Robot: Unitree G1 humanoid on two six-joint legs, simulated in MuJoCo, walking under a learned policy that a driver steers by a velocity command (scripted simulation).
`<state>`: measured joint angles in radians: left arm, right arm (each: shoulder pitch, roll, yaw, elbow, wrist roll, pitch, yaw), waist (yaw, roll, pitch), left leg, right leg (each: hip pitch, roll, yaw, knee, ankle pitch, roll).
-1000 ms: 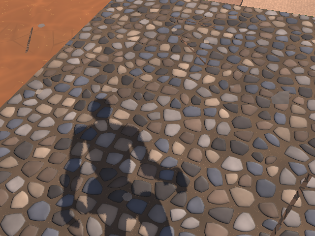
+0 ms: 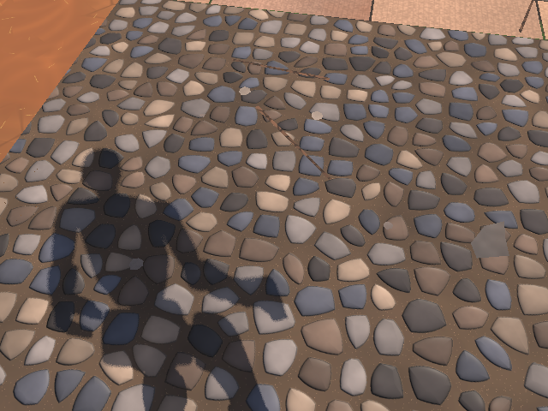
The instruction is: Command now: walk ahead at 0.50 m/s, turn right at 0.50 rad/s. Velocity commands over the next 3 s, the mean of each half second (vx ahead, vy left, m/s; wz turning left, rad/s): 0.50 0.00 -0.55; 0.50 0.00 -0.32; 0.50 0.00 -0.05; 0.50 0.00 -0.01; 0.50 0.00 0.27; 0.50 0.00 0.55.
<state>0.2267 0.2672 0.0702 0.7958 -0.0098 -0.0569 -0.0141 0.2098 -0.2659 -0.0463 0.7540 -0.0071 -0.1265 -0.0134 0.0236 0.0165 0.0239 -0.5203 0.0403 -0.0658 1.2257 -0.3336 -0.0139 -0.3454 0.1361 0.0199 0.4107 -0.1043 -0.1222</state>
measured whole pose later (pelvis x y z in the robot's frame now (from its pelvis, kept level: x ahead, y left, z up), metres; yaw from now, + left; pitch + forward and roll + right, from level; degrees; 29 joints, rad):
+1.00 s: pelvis +0.48 -0.10 +0.01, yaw -27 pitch +2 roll +0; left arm 0.26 0.25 0.06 0.70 0.00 -0.06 -0.03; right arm 0.22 -0.30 -0.06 0.82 0.01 -0.09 0.01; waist 0.01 0.04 0.03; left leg -0.56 0.11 -0.01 1.13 -0.31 0.00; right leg -0.26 0.06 -0.03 0.40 -0.17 -0.07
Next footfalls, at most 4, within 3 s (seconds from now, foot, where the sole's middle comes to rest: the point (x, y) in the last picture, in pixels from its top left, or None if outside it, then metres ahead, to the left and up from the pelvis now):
0.30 left None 0.34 0.14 -0.77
0.80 right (383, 399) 0.50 -0.21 -0.77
1.32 left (338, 264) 0.87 -0.12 -0.77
1.88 right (451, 223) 1.02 -0.47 -0.77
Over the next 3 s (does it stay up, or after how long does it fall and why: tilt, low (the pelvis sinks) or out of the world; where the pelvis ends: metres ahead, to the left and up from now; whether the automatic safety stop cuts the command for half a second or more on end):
stays up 1.51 -0.51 -0.01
